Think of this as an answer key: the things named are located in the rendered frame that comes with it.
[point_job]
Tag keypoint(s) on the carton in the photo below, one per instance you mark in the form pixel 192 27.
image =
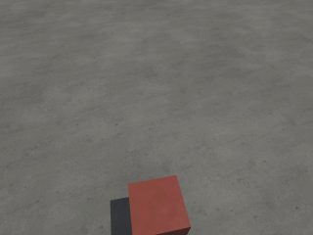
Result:
pixel 157 207

